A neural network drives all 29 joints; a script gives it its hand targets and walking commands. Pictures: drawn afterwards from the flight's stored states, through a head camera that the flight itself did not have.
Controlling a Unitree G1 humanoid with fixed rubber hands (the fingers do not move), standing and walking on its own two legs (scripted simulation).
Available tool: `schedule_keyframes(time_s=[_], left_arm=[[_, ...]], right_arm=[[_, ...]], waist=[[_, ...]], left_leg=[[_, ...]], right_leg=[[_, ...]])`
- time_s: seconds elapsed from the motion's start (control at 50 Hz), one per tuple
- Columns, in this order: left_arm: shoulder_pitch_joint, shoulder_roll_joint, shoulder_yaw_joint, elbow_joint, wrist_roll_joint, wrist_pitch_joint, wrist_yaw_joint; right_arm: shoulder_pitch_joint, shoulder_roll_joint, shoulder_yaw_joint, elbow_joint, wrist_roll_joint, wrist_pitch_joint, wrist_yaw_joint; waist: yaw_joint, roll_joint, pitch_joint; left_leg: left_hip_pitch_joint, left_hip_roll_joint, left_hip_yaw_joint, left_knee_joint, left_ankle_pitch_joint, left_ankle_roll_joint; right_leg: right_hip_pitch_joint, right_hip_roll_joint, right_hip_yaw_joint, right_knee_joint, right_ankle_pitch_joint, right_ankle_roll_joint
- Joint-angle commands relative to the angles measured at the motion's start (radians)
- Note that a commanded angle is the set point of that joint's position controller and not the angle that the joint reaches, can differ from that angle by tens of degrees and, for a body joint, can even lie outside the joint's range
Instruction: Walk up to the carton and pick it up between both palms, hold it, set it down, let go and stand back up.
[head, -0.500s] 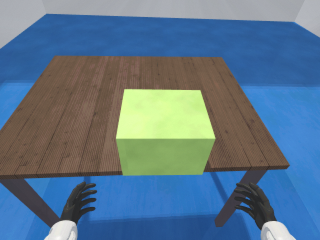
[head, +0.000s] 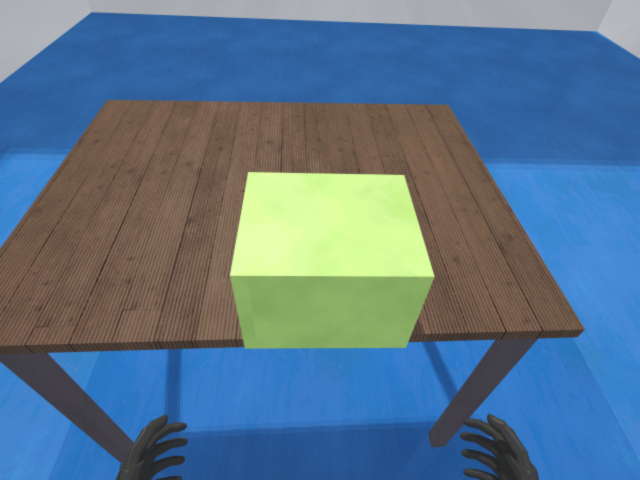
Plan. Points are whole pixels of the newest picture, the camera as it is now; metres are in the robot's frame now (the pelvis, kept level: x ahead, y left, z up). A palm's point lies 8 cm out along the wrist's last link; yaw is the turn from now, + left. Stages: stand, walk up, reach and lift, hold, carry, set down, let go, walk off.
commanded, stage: set down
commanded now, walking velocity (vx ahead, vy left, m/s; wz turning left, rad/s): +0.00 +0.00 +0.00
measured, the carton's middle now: (326, 259) +0.45 +0.01 +0.02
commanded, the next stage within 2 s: let go in 1.54 s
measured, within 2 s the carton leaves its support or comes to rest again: neither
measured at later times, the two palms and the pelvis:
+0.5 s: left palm out of the picture +0.14 +0.22 -0.07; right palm out of the picture +0.14 -0.21 -0.08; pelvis -0.01 +0.00 +0.00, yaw -1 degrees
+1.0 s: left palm out of the picture +0.14 +0.22 -0.11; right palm out of the picture +0.14 -0.21 -0.11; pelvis -0.02 +0.00 -0.01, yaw +1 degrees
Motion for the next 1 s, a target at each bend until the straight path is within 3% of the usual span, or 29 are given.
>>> schedule_keyframes(time_s=[0.0,0.38,0.68,0.98], left_arm=[[-0.048,0.089,0.038,-0.125,0.007,-0.012,0.003],[-0.179,0.056,0.034,0.039,0.058,0.110,0.001],[-0.302,0.036,0.045,0.178,0.109,0.169,-0.018],[-0.437,0.022,0.062,0.330,0.157,0.215,-0.028]], right_arm=[[-0.024,-0.093,-0.043,-0.115,-0.018,-0.020,-0.001],[-0.126,-0.064,-0.037,0.055,-0.077,0.033,0.004],[-0.258,-0.050,-0.037,0.252,-0.116,0.026,-0.003],[-0.399,-0.030,-0.046,0.445,-0.150,0.014,-0.013]], waist=[[-0.004,0.017,-0.035],[-0.002,0.022,-0.053],[-0.020,0.018,-0.102],[-0.037,0.021,-0.146]], left_leg=[[0.029,-0.018,0.017,-0.011,0.223,-0.052],[0.016,-0.012,0.023,0.014,0.181,-0.046],[-0.002,-0.008,0.008,0.068,0.208,-0.037],[-0.051,0.004,-0.009,0.122,0.170,-0.030]], right_leg=[[-0.048,-0.025,0.011,-0.025,0.158,0.022],[-0.073,-0.025,0.004,0.031,0.139,0.018],[-0.087,-0.038,-0.005,0.077,0.172,0.014],[-0.128,-0.056,-0.018,0.122,0.122,0.002]])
